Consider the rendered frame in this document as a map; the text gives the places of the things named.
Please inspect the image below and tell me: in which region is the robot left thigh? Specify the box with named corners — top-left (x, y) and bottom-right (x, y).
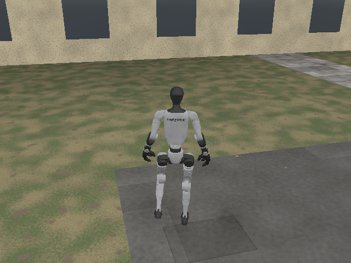
top-left (157, 152), bottom-right (168, 184)

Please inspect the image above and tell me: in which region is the left robot forearm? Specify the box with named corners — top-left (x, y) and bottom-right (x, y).
top-left (144, 132), bottom-right (155, 153)

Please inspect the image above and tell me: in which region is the right robot forearm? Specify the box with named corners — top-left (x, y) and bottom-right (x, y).
top-left (198, 133), bottom-right (209, 156)

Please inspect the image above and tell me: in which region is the robot left hand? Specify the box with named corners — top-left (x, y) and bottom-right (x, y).
top-left (142, 151), bottom-right (155, 162)

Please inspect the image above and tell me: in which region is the robot left upper arm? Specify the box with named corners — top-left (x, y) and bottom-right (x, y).
top-left (149, 110), bottom-right (165, 140)

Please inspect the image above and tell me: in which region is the robot right hand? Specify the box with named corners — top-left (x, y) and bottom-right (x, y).
top-left (197, 154), bottom-right (210, 166)

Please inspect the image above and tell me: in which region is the robot right upper arm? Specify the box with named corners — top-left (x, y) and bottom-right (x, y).
top-left (188, 111), bottom-right (203, 141)

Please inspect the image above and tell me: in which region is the humanoid robot torso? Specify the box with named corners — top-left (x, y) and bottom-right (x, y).
top-left (163, 108), bottom-right (189, 164)

